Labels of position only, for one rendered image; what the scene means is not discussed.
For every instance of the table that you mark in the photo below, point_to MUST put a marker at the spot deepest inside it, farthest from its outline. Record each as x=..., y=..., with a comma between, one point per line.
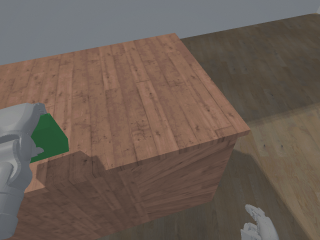
x=149, y=135

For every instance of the left robot forearm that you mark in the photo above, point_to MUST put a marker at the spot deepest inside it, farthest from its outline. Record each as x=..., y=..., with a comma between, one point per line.
x=15, y=177

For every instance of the sponge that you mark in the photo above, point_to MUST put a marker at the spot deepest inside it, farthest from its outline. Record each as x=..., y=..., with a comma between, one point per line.
x=49, y=136

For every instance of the left robot hand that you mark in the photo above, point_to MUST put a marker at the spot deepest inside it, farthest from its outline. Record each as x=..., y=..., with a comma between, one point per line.
x=22, y=118

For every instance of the right robot hand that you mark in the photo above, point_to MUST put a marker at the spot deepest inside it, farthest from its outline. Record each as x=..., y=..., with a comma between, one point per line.
x=264, y=228

